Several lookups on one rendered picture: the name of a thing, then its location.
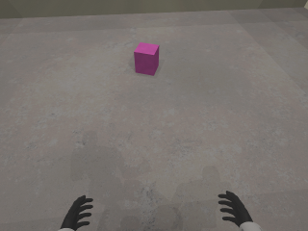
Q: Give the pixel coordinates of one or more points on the left robot hand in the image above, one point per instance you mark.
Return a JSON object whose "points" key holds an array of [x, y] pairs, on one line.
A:
{"points": [[73, 215]]}

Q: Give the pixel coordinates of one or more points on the robot right forearm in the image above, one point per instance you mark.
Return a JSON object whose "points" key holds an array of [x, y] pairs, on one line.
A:
{"points": [[250, 226]]}

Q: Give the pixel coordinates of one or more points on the carton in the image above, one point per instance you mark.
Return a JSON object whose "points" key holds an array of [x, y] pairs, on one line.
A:
{"points": [[146, 58]]}

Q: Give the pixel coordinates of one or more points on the right robot hand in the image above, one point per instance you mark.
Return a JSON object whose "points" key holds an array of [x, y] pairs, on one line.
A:
{"points": [[239, 211]]}

